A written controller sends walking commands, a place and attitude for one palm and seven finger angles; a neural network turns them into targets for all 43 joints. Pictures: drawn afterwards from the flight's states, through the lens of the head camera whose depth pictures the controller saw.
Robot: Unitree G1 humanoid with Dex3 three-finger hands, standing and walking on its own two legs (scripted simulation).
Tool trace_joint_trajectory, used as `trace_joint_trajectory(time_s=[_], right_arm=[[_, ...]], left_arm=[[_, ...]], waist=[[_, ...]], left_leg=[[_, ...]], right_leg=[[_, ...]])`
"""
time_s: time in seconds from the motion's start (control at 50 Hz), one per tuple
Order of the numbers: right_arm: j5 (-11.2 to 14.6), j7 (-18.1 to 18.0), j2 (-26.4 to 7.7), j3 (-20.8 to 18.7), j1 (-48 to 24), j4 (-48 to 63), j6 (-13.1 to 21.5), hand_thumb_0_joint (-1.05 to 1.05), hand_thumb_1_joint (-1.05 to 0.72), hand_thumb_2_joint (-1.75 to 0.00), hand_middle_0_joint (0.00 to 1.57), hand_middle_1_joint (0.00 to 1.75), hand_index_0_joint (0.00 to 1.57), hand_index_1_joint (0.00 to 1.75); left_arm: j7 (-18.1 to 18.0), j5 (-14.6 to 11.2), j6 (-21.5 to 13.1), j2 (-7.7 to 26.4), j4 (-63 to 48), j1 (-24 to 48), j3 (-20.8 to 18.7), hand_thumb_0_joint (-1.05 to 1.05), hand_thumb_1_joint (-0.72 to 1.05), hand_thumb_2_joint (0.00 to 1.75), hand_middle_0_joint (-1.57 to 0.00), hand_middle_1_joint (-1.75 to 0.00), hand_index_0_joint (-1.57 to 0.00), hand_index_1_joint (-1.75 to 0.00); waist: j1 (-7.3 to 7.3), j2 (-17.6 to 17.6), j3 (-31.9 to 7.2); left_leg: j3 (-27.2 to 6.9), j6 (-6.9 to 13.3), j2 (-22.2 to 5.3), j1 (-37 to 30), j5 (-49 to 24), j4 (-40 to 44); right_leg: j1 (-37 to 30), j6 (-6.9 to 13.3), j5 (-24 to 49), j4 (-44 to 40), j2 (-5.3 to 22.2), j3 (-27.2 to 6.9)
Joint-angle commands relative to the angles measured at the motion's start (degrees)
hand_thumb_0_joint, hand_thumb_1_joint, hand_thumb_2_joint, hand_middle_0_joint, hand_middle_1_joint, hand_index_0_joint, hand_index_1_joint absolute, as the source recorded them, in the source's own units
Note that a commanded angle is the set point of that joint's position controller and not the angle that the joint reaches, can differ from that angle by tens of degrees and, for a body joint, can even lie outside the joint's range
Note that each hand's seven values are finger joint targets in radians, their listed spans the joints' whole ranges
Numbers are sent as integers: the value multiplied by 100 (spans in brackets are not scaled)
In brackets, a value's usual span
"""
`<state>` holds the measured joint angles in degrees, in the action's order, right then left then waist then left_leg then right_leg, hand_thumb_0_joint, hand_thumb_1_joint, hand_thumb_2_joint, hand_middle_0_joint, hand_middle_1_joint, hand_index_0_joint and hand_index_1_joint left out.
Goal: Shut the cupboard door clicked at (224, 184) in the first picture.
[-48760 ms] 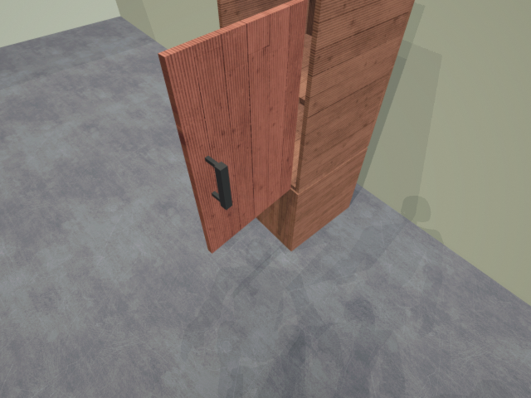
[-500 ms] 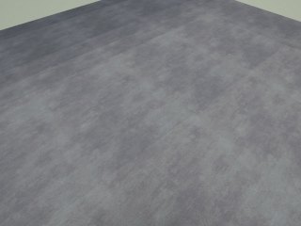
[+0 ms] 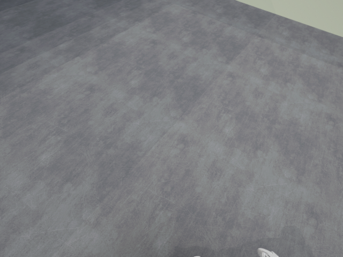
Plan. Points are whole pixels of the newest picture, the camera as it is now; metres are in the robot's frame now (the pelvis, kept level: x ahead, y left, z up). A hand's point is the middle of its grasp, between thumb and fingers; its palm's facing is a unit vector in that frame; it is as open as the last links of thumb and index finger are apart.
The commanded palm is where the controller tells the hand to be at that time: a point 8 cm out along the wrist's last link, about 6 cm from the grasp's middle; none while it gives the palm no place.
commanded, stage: turn to face it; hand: left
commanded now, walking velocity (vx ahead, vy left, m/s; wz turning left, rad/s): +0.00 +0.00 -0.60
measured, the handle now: out of the picture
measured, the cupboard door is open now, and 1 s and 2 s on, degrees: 39 39 39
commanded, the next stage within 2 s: none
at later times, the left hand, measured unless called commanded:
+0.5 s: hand (124, 240) +0.17 +0.13 -0.14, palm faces -0.31 -0.91 -0.28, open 7.3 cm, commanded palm none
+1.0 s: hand (121, 228) +0.20 +0.15 -0.16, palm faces -0.52 -0.83 -0.20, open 7.4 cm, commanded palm none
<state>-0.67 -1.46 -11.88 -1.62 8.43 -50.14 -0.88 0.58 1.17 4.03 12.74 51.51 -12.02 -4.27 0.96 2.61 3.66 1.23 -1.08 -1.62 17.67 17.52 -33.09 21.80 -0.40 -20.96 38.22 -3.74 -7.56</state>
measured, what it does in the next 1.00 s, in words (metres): steps on the spot, turning right: right foot, then left foot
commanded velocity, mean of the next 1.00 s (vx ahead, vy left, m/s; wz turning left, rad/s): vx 0.00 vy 0.00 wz -0.60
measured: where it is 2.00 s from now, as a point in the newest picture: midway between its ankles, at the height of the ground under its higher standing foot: outside the picture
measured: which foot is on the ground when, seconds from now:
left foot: down 0.00-0.40, up 0.42-0.82, down 0.84-1.00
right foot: up 0.00-0.38, down 0.40-0.84, up 0.86-1.00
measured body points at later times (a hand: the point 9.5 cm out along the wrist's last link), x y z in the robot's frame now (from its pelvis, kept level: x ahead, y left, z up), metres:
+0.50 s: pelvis +0.00 -0.03 +0.00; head +0.03 -0.07 +0.45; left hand +0.19 +0.18 -0.12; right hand -0.05 -0.30 -0.16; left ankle -0.01 +0.11 -0.67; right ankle -0.04 -0.13 -0.73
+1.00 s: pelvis +0.03 +0.00 +0.01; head +0.09 +0.01 +0.46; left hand +0.23 +0.19 -0.15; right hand -0.03 -0.26 -0.11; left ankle +0.09 +0.09 -0.73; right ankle -0.08 -0.09 -0.64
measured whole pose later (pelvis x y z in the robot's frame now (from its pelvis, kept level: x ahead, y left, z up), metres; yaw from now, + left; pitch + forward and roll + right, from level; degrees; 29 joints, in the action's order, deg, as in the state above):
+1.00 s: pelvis +0.03 +0.00 +0.01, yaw -36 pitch +0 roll -2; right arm -1.7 -1.9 -10.5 -0.1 9.9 -48.8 -0.9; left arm 1.6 1.5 5.0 15.7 52.1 -12.1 -5.9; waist 1.7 2.6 4.7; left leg 7.1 0.8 -5.2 14.3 16.1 -30.0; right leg 28.1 -2.9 -26.7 65.6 -1.2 -1.0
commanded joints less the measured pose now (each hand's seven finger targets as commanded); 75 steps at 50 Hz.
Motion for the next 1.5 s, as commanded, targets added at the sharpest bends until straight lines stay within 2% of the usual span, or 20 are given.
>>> trace_joint_trajectory(time_s=[0.0,0.08,0.28,0.34,0.36,0.38,0.4,0.52,0.76,0.78,0.82,0.84,0.96,1.12,1.2,1.22,1.26,1.28,1.4,1.48], right_arm=[[-147,-144,-1273,-243,416,368,143,0,-90,-90,20,30,20,30],[-120,-165,-1037,-193,334,388,143,0,-90,-90,20,30,20,30],[-132,-49,-1252,-367,771,82,80,0,-90,-90,20,30,20,30],[-80,-3,-1322,-417,533,122,64,0,-90,-90,20,30,20,30],[-15,34,-1186,-409,496,175,65,0,-90,-90,20,30,20,30],[11,57,-653,-261,273,472,47,0,-90,-90,20,30,20,30],[-9,-18,-792,-229,65,578,-43,0,-90,-90,20,30,20,30],[-32,42,-748,-256,247,269,-107,0,-90,-90,20,30,20,30],[45,-24,-635,-242,359,382,7,0,-90,-90,20,30,20,30],[48,-43,-740,-253,592,298,59,0,-90,-90,20,30,20,30],[-52,-70,-1604,-403,796,363,114,0,-90,-90,20,30,20,30],[-115,-91,-1606,-353,862,388,81,0,-90,-90,20,30,20,30],[-118,-138,-1036,-203,312,477,114,0,-90,-90,20,30,20,30],[-123,-55,-1190,-346,702,162,75,0,-90,-90,20,30,20,30],[-97,0,-1346,-422,547,130,57,0,-90,-90,20,30,20,30],[-60,26,-1332,-435,433,169,43,0,-90,-90,20,30,20,30],[-10,70,-610,-246,99,560,27,0,-90,-90,20,30,20,30],[-8,-8,-806,-226,43,587,-73,0,-90,-90,20,30,20,30],[-42,45,-766,-268,302,253,-135,0,-90,-90,20,30,20,30],[-46,66,-715,-262,145,322,-137,0,-90,-90,20,30,20,30]], left_arm=[[52,55,-119,722,-621,168,-252,0,90,90,-20,-30,-20,-30],[147,-2,-53,591,-500,137,-228,0,90,90,-20,-30,-20,-30],[190,-1,-84,394,-689,637,-128,0,90,90,-20,-30,-20,-30],[161,-4,-166,558,-533,71,-166,0,90,90,-20,-30,-20,-30],[120,32,-232,916,-382,-427,-229,0,90,90,-20,-30,-20,-30],[27,78,-309,1608,-275,-765,-353,0,90,90,-20,-30,-20,-30],[-53,-23,-275,1748,-195,-919,-360,0,90,90,-20,-30,-20,-30],[-144,-12,-310,1057,-549,238,-195,0,90,90,-20,-30,-20,-30],[-101,23,-227,1168,-489,188,-292,0,90,90,-20,-30,-20,-30],[-100,-16,-202,1060,-513,274,-266,0,90,90,-20,-30,-20,-30],[-29,-87,-175,506,-642,-14,-142,0,90,90,-20,-30,-20,-30],[-21,-22,-160,701,-675,177,-174,0,90,90,-20,-30,-20,-30],[146,4,-31,605,-458,91,-245,0,90,90,-20,-30,-20,-30],[193,11,-54,408,-629,540,-150,0,90,90,-20,-30,-20,-30],[166,-4,-143,474,-533,211,-146,0,90,90,-20,-30,-20,-30],[141,9,-178,644,-426,-162,-183,0,90,90,-20,-30,-20,-30],[-9,58,-313,1691,-200,-834,-368,0,90,90,-20,-30,-20,-30],[-74,-26,-291,1741,-165,-950,-344,0,90,90,-20,-30,-20,-30],[-139,-28,-331,1051,-513,202,-175,0,90,90,-20,-30,-20,-30],[-106,-1,-339,1114,-473,39,-195,0,90,90,-20,-30,-20,-30]], waist=[[-96,-1365,-530],[-70,-1239,-602],[-340,-1599,-524],[13,-1373,-773],[251,-573,-1029],[451,1493,-930],[491,1396,-907],[-118,566,-632],[-195,623,-697],[-319,466,-805],[-298,-2138,-936],[-390,-1639,-794],[-91,-1266,-453],[-328,-1560,-527],[-116,-1445,-732],[105,-1132,-811],[467,1650,-844],[457,1289,-855],[-153,655,-664],[-61,470,-592]], left_leg=[[-1748,957,-2203,-895,-2237,1722],[-349,786,-1637,-1334,-3309,1235],[330,788,-1888,-1379,-3036,909],[717,379,-1765,-975,-2711,36],[977,60,-1467,-333,-2023,-870],[1205,-309,-495,1462,1492,-2245],[394,-321,-337,1756,2135,-3207],[-75,-427,-434,1497,440,-3246],[21,-317,91,-155,-39,23],[-14,-281,-29,-896,-567,779],[-2168,572,-2337,-1743,-1477,1686],[-2224,988,-2672,-1249,-1849,1628],[-226,743,-1675,-1105,-2745,1348],[355,819,-1901,-1374,-2577,1116],[700,536,-1935,-1121,-2567,420],[895,279,-1763,-679,-2180,-177],[1096,-358,-343,1715,1952,-2611],[233,-318,-419,1803,2048,-3362],[-65,-465,-448,1510,404,-3260],[-24,-487,-280,1445,295,-2650]], right_leg=[[1114,-186,-961,2710,277,322],[1185,-319,-472,3005,445,653],[254,-173,-412,696,446,1315],[-948,5,798,-899,360,1400],[-1948,196,1690,-1565,785,824],[-2812,779,3754,-1842,2275,-1268],[-2394,1319,4775,-1733,2756,-1616],[-1514,1017,3474,-1684,1646,-395],[-754,841,2787,-1202,1332,-1348],[-313,592,2356,-932,1092,-1207],[1091,-30,-1328,1193,-65,221],[991,-60,-1565,2194,182,293],[1101,-314,-396,3069,478,656],[529,-258,-413,1134,547,1215],[-498,-58,306,-342,387,1411],[-1230,40,1035,-1099,430,1314],[-2563,986,4403,-1753,2462,-1559],[-2192,1363,4627,-1762,2748,-1568],[-1428,1012,3439,-1730,1627,-421],[-1381,1069,2710,-1860,1545,-735]])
